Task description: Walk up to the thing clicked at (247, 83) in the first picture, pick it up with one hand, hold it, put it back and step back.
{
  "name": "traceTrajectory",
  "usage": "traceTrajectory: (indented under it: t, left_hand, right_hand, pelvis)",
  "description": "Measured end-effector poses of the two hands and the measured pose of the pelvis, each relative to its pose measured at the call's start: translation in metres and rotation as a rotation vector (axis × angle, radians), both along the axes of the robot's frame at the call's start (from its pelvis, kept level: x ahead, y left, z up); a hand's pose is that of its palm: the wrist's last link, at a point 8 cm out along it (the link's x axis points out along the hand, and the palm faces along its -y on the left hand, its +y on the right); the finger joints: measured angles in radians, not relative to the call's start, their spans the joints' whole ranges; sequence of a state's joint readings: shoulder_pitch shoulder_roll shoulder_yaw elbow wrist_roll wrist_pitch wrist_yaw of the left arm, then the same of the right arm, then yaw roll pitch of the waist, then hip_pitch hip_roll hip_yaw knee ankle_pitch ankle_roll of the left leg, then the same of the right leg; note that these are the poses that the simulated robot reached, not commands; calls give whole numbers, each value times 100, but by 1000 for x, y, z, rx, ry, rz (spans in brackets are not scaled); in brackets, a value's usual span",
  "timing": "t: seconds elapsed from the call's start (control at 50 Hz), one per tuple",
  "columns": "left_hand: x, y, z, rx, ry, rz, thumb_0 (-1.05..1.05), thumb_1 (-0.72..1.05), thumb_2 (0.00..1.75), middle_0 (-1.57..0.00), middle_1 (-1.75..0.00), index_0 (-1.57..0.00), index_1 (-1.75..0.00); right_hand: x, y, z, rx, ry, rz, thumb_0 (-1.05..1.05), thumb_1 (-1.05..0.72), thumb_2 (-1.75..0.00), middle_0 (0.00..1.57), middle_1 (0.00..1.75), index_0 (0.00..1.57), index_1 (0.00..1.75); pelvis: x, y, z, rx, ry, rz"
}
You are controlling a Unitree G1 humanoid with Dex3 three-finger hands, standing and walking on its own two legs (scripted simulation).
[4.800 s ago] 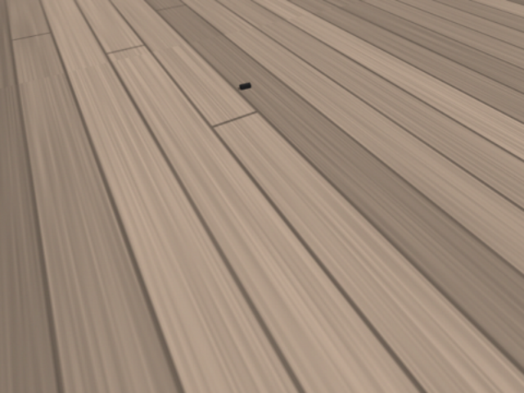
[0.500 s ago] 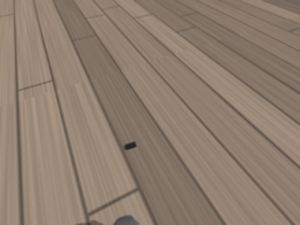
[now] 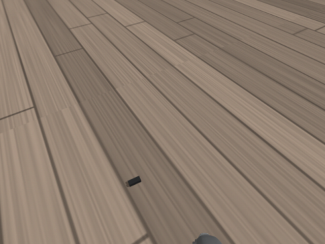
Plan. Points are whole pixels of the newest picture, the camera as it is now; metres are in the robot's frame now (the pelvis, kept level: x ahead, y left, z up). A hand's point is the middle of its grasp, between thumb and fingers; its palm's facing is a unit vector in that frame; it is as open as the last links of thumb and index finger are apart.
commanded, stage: walk up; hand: left
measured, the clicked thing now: (134, 181) +0.63 +0.20 -0.76
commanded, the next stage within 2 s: none
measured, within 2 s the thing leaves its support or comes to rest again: neither
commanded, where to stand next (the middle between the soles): +0.24 -0.01 m, yaw -1 degrees
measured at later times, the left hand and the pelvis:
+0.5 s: hand (67, 240) +0.18 +0.28 -0.16, palm faces -0.03 -0.93 -0.38, open 7.4 cm; pelvis +0.12 +0.01 -0.02, yaw +0 degrees
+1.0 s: hand (69, 230) +0.21 +0.28 -0.15, palm faces -0.06 -0.91 -0.41, open 7.4 cm; pelvis +0.17 +0.01 -0.01, yaw -3 degrees
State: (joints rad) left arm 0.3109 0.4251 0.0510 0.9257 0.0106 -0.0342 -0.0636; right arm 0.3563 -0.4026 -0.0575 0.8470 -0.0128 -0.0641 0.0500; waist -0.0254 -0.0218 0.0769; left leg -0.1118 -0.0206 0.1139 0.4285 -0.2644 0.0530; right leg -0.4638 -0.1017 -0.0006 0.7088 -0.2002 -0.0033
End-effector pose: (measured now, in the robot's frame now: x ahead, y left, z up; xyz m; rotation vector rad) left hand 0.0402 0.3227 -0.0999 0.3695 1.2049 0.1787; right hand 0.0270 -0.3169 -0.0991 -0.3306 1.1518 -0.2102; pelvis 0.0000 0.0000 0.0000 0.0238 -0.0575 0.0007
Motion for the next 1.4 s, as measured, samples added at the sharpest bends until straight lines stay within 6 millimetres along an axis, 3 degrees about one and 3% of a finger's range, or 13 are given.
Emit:
traceTrajectory:
  t: [0.14,0.28,0.42,0.54,0.64,0.74,0.88,0.98,1.1,1.26,1.4]
  left_hand:
    - [69,-23,9,63,-90,-34,1,91,90,-20,-30,-20,-30]
    - [98,-36,23,47,-127,-19,1,90,90,-20,-30,-21,-30]
    - [118,-17,9,25,-96,-13,1,90,90,-20,-30,-21,-30]
    - [143,12,-33,-12,-52,17,1,90,90,-20,-30,-21,-30]
    - [155,15,-43,-46,5,-6,1,91,90,-20,-30,-20,-30]
    - [154,19,-36,-43,60,-10,1,91,90,-20,-30,-21,-30]
    - [156,20,-25,29,83,6,1,91,90,-20,-30,-21,-30]
    - [161,5,-15,46,65,24,1,91,90,-20,-30,-20,-30]
    - [197,-11,-13,11,4,16,1,90,90,-20,-30,-21,-30]
    - [250,-29,-14,-51,-96,-14,1,90,90,-20,-30,-21,-30]
    - [268,-32,-13,-72,-117,-12,1,90,90,-20,-30,-21,-30]
  right_hand:
    - [33,-20,-34,43,64,-16,0,-90,-90,20,30,20,30]
    - [92,-19,-25,61,24,18,1,-90,-90,20,30,20,30]
    - [134,-13,-12,4,19,25,0,-90,-90,20,30,20,30]
    - [160,12,-10,-73,19,21,0,-90,-90,20,30,20,30]
    - [171,33,3,-63,-4,14,0,-90,-90,20,30,20,30]
    - [176,33,9,-67,-17,0,0,-90,-90,20,30,20,30]
    - [184,14,-11,-49,-4,-17,0,-90,-90,20,30,20,30]
    - [198,12,-27,-1,18,-22,0,-90,-90,20,30,20,30]
    - [208,21,-33,36,27,-11,0,-90,-90,20,30,20,30]
    - [217,21,-19,22,40,-9,0,-90,-90,20,30,20,30]
    - [223,13,-7,-19,43,-16,0,-90,-90,20,30,20,30]
  pelvis:
    - [44,-22,-13,-20,-1,-4]
    - [76,-24,-1,1,-12,-19]
    - [107,-8,-3,-34,-6,-7]
    - [128,18,-20,-31,-3,0]
    - [136,26,-13,-36,2,-16]
    - [148,29,-7,-31,10,-31]
    - [160,17,-15,-12,13,-43]
    - [167,8,-13,-21,10,-44]
    - [175,6,-10,-11,11,-29]
    - [184,3,-2,-19,14,-18]
    - [187,3,2,-25,13,-10]
